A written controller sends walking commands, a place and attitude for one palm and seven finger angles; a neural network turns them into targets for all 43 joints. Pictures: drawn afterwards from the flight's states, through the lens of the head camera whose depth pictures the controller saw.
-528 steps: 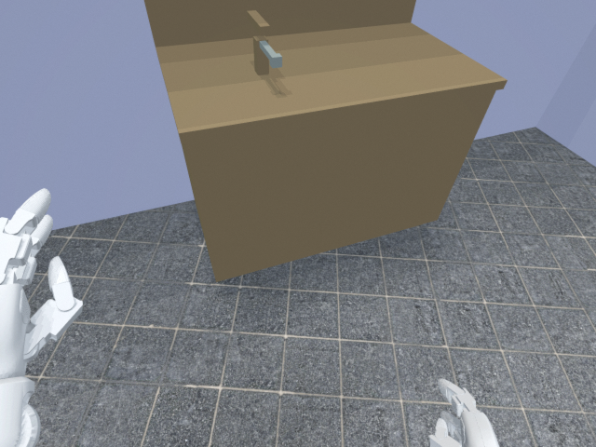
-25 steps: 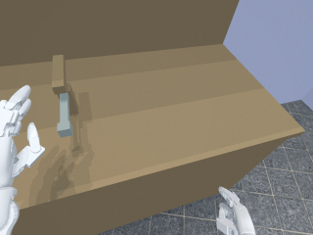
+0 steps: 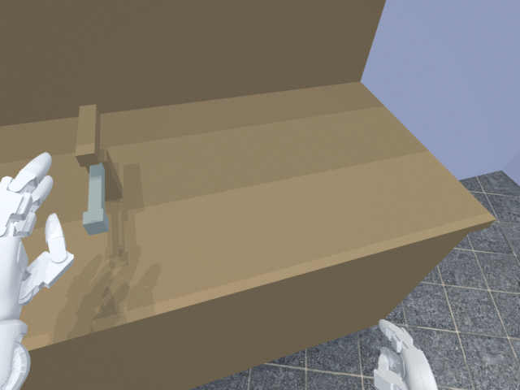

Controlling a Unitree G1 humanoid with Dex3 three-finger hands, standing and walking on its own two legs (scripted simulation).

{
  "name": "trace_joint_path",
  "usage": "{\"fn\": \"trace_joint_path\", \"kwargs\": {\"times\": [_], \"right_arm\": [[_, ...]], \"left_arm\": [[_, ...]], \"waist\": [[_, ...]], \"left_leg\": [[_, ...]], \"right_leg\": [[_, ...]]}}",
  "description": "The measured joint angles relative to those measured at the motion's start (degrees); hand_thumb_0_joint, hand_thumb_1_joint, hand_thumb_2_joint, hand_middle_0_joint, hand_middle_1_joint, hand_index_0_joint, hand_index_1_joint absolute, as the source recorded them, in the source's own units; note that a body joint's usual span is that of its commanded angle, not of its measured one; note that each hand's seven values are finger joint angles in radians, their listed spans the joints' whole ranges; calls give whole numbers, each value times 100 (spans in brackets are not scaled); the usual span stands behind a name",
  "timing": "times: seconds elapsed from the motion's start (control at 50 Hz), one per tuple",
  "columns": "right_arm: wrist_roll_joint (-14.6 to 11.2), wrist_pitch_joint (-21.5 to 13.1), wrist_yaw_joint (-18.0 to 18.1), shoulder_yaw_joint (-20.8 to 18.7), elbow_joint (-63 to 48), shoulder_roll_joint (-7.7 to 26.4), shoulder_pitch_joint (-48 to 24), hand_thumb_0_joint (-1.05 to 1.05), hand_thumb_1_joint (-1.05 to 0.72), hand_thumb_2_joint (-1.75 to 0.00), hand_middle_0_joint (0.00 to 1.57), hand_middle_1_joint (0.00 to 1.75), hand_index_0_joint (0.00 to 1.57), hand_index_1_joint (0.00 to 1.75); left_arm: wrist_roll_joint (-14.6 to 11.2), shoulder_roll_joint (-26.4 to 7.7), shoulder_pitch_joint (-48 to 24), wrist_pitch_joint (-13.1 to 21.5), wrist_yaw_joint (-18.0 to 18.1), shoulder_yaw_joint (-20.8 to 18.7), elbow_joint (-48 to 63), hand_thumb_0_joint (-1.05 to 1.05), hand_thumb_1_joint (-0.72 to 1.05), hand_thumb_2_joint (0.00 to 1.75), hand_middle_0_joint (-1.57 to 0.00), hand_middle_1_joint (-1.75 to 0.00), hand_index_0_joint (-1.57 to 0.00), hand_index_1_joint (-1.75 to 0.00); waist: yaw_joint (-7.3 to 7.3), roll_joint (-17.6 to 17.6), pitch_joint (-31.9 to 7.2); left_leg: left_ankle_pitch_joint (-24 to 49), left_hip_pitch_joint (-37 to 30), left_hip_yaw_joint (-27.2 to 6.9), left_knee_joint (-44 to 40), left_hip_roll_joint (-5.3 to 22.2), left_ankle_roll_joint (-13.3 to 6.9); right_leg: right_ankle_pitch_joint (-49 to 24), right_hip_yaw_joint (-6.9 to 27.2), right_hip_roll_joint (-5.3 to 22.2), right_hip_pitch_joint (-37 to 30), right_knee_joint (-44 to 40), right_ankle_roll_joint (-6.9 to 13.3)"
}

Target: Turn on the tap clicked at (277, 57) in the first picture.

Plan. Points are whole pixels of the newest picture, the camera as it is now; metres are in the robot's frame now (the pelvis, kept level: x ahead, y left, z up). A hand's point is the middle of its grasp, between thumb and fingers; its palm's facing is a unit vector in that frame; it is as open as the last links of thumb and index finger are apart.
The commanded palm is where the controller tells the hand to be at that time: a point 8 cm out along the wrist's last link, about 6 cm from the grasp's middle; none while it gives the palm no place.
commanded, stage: come to a stop and stand still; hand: left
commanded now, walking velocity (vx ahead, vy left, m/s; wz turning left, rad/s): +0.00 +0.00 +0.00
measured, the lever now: (96, 221) +0.32 +0.29 +0.07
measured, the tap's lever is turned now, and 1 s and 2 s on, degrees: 0 0 0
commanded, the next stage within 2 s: look again from close up in 0.04 s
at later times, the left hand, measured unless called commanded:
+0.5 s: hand (67, 257) +0.22 +0.25 +0.15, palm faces +0.36 -0.85 -0.39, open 7.4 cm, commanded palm +0.16 +0.28 +0.17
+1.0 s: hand (47, 306) +0.16 +0.24 +0.16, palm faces +0.58 -0.75 -0.31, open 7.4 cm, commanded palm +0.13 +0.26 +0.16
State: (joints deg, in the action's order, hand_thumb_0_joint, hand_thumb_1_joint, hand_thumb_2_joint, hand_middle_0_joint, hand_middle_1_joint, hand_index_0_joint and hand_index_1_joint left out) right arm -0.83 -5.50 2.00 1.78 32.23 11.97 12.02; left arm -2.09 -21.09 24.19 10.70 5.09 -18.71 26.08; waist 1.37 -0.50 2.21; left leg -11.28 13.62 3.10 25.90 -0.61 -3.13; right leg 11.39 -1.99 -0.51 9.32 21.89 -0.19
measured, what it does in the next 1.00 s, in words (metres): stands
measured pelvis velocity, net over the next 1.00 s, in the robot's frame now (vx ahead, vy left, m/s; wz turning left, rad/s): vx -0.01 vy -0.04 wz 0.08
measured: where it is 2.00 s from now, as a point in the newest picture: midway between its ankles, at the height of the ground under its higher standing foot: outside the picture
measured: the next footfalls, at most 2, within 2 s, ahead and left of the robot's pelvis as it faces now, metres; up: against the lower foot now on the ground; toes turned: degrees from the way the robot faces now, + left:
none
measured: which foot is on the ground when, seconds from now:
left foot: down 0.00-1.00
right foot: down 0.00-1.00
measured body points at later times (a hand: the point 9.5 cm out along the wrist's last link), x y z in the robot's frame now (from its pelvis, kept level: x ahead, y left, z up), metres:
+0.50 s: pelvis +0.00 +0.00 +0.00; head +0.01 +0.01 +0.45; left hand +0.19 +0.29 +0.18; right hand +0.17 -0.22 -0.08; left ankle +0.03 +0.08 -0.74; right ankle +0.00 -0.13 -0.74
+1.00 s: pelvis -0.01 -0.04 -0.02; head -0.02 -0.04 +0.42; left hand +0.13 +0.27 +0.18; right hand +0.23 -0.22 -0.08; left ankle +0.03 +0.08 -0.74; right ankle +0.00 -0.12 -0.74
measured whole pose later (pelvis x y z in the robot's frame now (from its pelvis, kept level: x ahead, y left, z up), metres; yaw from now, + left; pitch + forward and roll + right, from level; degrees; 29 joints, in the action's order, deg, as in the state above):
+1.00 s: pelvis -0.01 -0.04 -0.02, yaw +4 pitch +0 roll -1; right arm 1.1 -6.9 0.7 2.7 34.5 12.7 7.1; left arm -4.1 -20.5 23.6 8.5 9.6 -20.1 28.0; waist 5.7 0.0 -1.0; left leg -16.8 23.4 -1.9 40.4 -0.1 0.1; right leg 20.5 -6.3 -1.3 18.8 39.5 3.2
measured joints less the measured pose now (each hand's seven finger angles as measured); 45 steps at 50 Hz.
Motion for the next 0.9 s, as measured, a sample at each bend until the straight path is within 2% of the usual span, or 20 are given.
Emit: {"fn": "trace_joint_path", "kwargs": {"times": [0.2,0.34,0.54,0.56,0.58,0.6,0.62,0.66,0.7,0.72,0.78,0.84,0.9], "right_arm": [[-23,20,13,-13,39,22,44,1,-91,-89,20,30,20,30],[-14,-16,22,-11,50,0,78,1,-91,-89,20,30,20,30],[-7,-61,9,-11,54,-27,51,1,-90,-89,20,30,20,30],[-113,-24,151,98,-108,33,155,1,-91,-89,20,30,20,30],[-22,-51,225,114,-171,58,250,1,-91,-89,20,30,20,30],[79,-68,183,110,-103,73,244,1,-91,-89,20,30,20,30],[143,-58,80,138,20,96,161,1,-91,-89,20,30,20,30],[116,-12,-58,180,218,135,-32,1,-90,-89,20,30,20,30],[56,-9,-145,170,302,177,-174,1,-90,-89,21,30,20,30],[33,-5,-184,152,292,201,-220,2,-90,-89,21,30,20,30],[21,50,-277,115,139,251,-365,2,-90,-89,21,30,20,30],[118,68,-282,89,-21,193,-491,1,-90,-89,20,30,20,30],[176,-24,-213,49,-33,85,-508,1,-90,-89,20,30,20,30]], "left_arm": [[-16,23,-6,-21,4,-29,-279,1,89,90,-21,-30,-21,-30],[12,64,8,-69,8,59,-205,1,89,90,-21,-30,-21,-30],[15,-19,-43,-36,40,-48,-110,1,89,90,-21,-30,-21,-30],[69,-231,-259,-46,17,-7,-124,1,89,90,-21,-30,-21,-30],[224,-539,-711,-59,-80,-8,-265,1,89,90,-21,-30,-21,-31],[236,-758,-1167,-109,-139,-45,-473,1,89,90,-21,-30,-21,-31],[183,-859,-1485,-228,-174,-155,-621,1,89,90,-21,-30,-21,-31],[-216,-732,-1762,-626,-253,-392,-700,1,89,90,-21,-30,-21,-31],[-548,-376,-1604,-1089,-352,-471,-574,1,89,90,-20,-30,-21,-30],[-583,-208,-1394,-1307,-412,-406,-452,1,90,90,-20,-30,-20,-30],[-323,89,-499,-1728,-518,101,13,1,90,90,-20,-30,-20,-30],[-186,150,295,-1512,-427,520,314,1,90,90,-20,-30,-20,-30],[-202,15,568,-920,-51,472,466,2,89,90,-21,-30,-21,-31]], "waist": [[-33,112,-116],[-11,75,-50],[-14,50,8],[10,60,36],[103,38,78],[148,17,110],[160,-5,99],[182,-1,11],[161,81,-118],[140,134,-181],[88,244,-276],[92,179,-289],[265,17,-264]], "left_leg": [[43,48,14,-23,34,13],[62,53,20,-37,23,6],[44,49,27,-56,-12,-12],[17,121,-32,33,-25,-20],[-15,183,-94,145,-67,-19],[-36,213,-154,220,-113,-5],[-49,237,-179,262,-140,16],[-81,223,-115,288,-148,39],[-133,176,-34,308,-142,33],[-163,162,-12,330,-140,25],[-256,196,17,467,-135,19],[-342,396,-27,708,-110,65],[-426,619,-143,987,-31,172]], "right_leg": [[-65,17,-33,46,-48,15],[-66,22,-22,68,-26,14],[-30,29,12,79,-8,-7],[43,17,-2,125,93,-65],[107,-15,20,192,267,-26],[199,-71,61,228,414,10],[273,-97,89,273,521,35],[351,-32,105,338,662,53],[400,50,105,342,740,33],[426,71,105,339,770,24],[530,98,105,396,942,27],[662,48,87,600,1226,77],[767,-72,13,777,1469,183]]}}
